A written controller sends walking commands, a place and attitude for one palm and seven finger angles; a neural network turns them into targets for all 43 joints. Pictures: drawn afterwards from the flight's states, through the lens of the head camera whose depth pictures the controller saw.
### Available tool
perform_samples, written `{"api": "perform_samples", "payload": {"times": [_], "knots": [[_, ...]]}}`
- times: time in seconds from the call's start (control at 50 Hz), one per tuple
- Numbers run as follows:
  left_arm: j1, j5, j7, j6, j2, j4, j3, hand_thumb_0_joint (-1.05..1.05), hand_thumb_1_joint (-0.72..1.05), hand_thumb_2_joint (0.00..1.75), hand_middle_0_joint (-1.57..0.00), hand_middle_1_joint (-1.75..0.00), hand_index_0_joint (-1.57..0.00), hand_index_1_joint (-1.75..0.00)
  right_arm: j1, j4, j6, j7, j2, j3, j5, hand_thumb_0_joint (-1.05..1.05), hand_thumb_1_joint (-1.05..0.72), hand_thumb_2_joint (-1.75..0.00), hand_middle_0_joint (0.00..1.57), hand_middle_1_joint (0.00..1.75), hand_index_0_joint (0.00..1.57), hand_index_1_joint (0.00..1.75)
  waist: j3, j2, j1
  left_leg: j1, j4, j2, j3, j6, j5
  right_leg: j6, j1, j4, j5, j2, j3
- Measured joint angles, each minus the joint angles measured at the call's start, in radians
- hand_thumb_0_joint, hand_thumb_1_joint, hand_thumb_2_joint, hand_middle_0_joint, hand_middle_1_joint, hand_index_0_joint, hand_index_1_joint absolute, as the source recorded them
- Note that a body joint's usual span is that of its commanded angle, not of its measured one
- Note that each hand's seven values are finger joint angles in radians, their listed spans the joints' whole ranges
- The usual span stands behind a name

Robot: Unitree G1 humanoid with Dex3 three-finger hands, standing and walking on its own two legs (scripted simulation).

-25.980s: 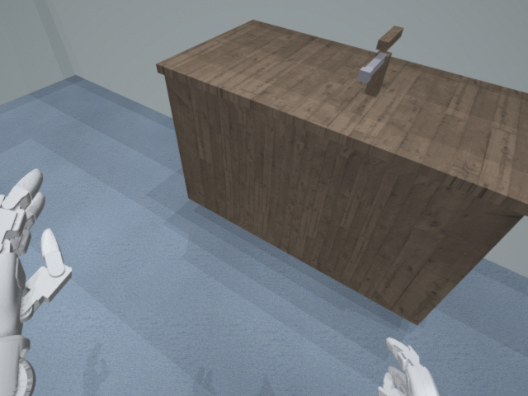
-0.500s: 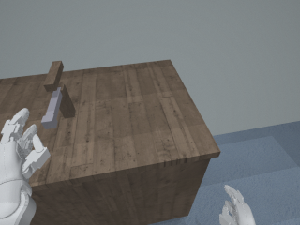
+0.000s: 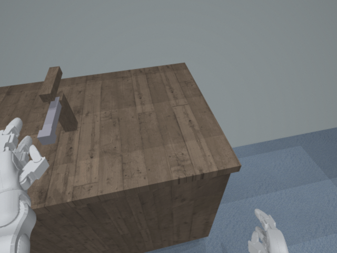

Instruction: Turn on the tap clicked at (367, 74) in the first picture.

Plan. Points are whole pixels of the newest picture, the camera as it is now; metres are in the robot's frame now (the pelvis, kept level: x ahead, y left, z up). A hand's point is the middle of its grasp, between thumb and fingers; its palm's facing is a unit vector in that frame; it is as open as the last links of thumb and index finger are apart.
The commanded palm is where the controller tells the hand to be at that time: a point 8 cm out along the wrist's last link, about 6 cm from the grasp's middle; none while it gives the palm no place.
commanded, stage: reach beside the lever's end, fingers flat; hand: left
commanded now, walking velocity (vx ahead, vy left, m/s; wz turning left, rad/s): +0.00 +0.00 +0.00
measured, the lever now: (47, 136) +0.32 +0.34 +0.12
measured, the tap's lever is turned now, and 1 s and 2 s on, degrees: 0 0 2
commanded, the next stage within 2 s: push the lever round in 1.12 s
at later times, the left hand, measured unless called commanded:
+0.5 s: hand (35, 151) +0.27 +0.33 +0.13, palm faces +0.58 -0.81 -0.11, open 7.7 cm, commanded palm +0.22 +0.37 +0.13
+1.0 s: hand (35, 147) +0.29 +0.35 +0.12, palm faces +0.56 -0.82 -0.10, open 7.8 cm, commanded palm +0.24 +0.39 +0.12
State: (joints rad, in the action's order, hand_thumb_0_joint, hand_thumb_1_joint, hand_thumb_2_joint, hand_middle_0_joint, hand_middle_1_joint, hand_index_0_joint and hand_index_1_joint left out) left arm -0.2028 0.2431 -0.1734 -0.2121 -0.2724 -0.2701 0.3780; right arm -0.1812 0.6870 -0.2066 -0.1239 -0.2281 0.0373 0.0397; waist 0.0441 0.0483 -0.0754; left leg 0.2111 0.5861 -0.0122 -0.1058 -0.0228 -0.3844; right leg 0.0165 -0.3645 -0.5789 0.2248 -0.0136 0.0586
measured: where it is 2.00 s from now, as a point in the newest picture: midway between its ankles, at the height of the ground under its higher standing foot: outside the picture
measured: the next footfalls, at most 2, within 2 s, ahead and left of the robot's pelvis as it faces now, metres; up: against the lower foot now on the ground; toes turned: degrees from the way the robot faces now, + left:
none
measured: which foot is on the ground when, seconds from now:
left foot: down 0.00-1.00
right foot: down 0.00-1.00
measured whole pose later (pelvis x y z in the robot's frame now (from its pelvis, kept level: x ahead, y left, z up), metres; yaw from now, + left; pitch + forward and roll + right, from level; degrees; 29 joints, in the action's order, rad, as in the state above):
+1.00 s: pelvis +0.01 +0.01 +0.00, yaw -1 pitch +4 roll +0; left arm 0.02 0.24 -0.02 -0.03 -0.37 0.19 0.52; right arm -0.22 0.71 -0.21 -0.14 -0.25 0.01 0.04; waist 0.05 0.03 -0.05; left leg 0.27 0.60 -0.02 -0.09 0.00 -0.39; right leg 0.00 -0.42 -0.58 0.22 -0.02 0.04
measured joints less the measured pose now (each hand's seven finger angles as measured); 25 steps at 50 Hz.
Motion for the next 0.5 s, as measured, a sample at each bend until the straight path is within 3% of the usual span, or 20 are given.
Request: {"api": "perform_samples", "payload": {"times": [0.5], "knots": [[0.155,0.017,0.112,0.104,-0.085,0.313,0.121,0.02,0.90,0.90,-0.16,-0.17,-0.16,-0.18,-0.019,0.022,-0.011,-0.015,-0.022,-0.020,0.006,0.01,-0.90,-0.90,0.20,0.30,0.20,0.30,0.002,-0.005,0.016,0.036,0.009,0.003,0.005,0.002,-0.008,-0.001,-0.035,-0.005,0.003,0.004,-0.004]]}}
